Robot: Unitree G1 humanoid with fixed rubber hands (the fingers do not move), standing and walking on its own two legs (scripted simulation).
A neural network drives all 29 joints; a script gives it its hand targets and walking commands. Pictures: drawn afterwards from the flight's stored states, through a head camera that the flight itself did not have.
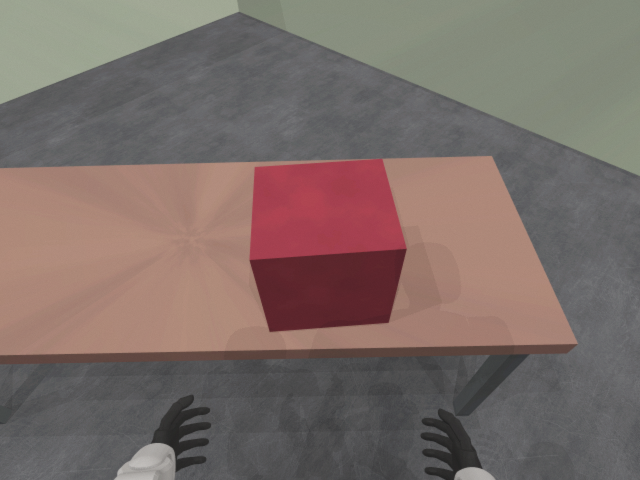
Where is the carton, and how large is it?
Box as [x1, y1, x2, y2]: [249, 159, 406, 331]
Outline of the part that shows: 382,159 255,167 249,259 270,331 388,322 406,248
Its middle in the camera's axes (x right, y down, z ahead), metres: +0.01 +0.01 +0.70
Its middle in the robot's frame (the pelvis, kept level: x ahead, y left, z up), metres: +0.52 +0.02 -0.08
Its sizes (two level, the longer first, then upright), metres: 0.225 0.203 0.227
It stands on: a table, 0.58 m high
